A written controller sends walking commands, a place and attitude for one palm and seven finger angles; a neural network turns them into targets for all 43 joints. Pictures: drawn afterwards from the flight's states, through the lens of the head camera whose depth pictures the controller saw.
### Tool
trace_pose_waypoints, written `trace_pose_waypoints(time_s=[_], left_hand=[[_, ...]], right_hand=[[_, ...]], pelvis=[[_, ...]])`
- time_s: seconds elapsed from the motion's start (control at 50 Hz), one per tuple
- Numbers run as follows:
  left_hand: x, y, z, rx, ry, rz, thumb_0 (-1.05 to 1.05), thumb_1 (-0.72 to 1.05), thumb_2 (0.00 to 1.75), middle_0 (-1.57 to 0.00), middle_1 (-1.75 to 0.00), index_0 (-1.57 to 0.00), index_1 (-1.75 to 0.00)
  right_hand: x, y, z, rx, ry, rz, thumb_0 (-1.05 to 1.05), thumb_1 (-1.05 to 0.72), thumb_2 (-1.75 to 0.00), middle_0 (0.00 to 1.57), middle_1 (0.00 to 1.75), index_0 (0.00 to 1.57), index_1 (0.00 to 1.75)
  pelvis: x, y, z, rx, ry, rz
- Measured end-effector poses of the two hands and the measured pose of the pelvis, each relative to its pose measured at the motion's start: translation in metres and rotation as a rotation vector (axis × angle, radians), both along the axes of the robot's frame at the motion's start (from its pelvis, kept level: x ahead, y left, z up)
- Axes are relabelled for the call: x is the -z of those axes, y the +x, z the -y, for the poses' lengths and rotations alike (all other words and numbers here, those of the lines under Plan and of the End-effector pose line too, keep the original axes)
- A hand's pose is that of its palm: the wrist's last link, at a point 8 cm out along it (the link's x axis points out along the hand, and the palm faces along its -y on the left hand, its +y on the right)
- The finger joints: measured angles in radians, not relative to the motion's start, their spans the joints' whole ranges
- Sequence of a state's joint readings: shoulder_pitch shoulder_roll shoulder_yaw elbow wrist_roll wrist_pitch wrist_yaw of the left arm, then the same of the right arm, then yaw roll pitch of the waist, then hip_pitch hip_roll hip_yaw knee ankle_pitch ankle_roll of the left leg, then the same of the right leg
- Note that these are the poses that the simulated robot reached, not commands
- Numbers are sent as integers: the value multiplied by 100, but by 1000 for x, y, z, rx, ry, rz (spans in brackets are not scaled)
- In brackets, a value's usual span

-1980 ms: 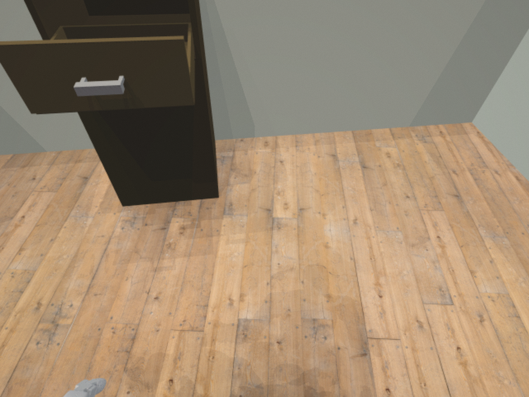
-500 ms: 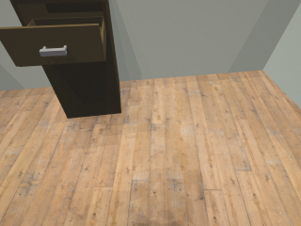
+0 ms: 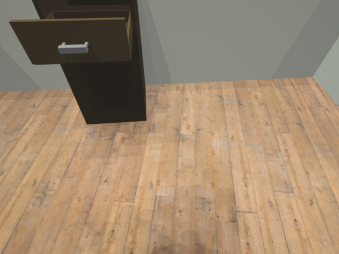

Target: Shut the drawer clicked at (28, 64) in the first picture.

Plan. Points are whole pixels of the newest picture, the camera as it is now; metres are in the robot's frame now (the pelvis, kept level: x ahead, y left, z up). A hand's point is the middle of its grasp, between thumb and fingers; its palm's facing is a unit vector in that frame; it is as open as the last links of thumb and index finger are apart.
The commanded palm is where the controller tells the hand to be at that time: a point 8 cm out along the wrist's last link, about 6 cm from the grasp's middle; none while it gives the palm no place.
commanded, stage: walk to a spot facing it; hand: left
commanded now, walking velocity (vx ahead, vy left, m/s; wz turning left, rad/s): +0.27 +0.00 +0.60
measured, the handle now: (74, 46) +0.84 +0.43 +0.05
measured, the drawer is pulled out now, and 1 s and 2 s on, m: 0.30 0.30 0.30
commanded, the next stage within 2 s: turn to face it in 0.82 s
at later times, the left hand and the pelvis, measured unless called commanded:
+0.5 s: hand out of the picture +0.07 +0.28 -0.16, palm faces +0.28 -0.94 -0.19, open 7.4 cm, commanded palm none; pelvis +0.07 +0.07 +0.01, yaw +16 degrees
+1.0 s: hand (88, 214) +0.25 +0.25 -0.15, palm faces +0.49 -0.83 -0.26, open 7.2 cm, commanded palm none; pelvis +0.29 +0.06 +0.00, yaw +28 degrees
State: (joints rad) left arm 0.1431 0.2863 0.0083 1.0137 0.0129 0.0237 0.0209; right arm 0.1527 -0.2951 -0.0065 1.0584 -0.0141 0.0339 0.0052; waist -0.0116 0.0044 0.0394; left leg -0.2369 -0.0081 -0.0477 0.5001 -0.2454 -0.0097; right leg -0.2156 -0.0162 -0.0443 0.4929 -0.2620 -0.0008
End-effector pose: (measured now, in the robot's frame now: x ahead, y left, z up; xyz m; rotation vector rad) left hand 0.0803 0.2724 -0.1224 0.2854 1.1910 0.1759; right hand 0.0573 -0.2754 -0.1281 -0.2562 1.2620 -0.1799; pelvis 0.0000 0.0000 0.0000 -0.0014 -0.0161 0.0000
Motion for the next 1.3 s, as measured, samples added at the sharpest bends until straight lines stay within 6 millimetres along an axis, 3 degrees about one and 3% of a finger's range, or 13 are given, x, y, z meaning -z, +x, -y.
trace_pose_waypoints(time_s=[0.12,0.22,0.28,0.38,0.48,0.62,0.74,0.8,0.92,1.0,1.06,1.18,1.3], left_hand=[[18,-40,-2,-103,-65,-6,0,91,90,-21,-30,-20,-30],[43,-74,-23,-203,-113,-51,1,91,90,-21,-30,-20,-30],[42,-81,-33,-228,-124,-97,1,91,90,-21,-30,-20,-30],[21,-63,-45,-273,-135,-55,1,91,90,-20,-30,-20,-30],[11,-33,-50,-305,-130,-24,1,91,90,-20,-30,-20,-30],[12,42,-45,-313,-129,1,1,91,90,-20,-30,-20,-30],[16,142,-34,-291,-108,103,1,91,90,-20,-30,-20,-30],[12,169,-29,-331,-87,171,1,91,90,-20,-30,-20,-30],[-1,158,-21,-487,-58,121,0,93,90,-21,-30,-20,-30],[-3,139,-19,-542,-44,25,-1,94,90,-21,-30,-20,-30],[2,125,-10,-567,-73,-60,-1,94,90,-20,-30,-20,-30],[25,109,10,-609,-194,-210,0,92,90,-20,-30,-20,-30],[34,125,8,-585,-253,-271,1,92,90,-20,-30,-20,-30]], right_hand=[[4,-3,-31,-59,25,-64,0,-91,-90,20,30,20,30],[7,7,-61,-116,16,-37,0,-91,-90,20,30,20,30],[5,3,-77,-111,16,-45,0,-91,-90,20,30,20,30],[-7,-4,-100,-127,33,-131,0,-91,-90,20,30,20,30],[-10,11,-114,-134,56,-180,0,-91,-90,20,30,20,30],[-1,53,-119,-128,78,-226,0,-91,-90,20,30,20,30],[25,107,-106,-142,98,-306,0,-91,-90,20,30,20,30],[33,154,-98,-195,100,-320,0,-91,-90,20,30,20,30],[22,297,-104,-327,87,-144,1,-91,-90,20,30,20,30],[11,386,-129,-409,90,-6,0,-91,-90,20,30,19,30],[3,433,-155,-454,105,76,0,-92,-90,19,30,19,30],[2,478,-215,-507,133,149,0,-92,-90,19,30,19,30],[1,469,-238,-465,149,138,0,-91,-90,20,30,20,30]], pelvis=[[5,-2,-14,-99,-19,11],[18,8,-39,-178,-22,4],[15,15,-51,-184,-14,1],[-3,36,-63,-239,-25,-17],[-10,66,-69,-277,-20,-30],[-5,125,-68,-313,3,-40],[15,195,-58,-348,17,-38],[18,222,-53,-396,10,-17],[1,267,-53,-467,23,0],[-4,289,-58,-490,20,-7],[-5,304,-65,-482,12,-12],[5,332,-92,-428,-23,-1],[5,343,-102,-361,1,11]])
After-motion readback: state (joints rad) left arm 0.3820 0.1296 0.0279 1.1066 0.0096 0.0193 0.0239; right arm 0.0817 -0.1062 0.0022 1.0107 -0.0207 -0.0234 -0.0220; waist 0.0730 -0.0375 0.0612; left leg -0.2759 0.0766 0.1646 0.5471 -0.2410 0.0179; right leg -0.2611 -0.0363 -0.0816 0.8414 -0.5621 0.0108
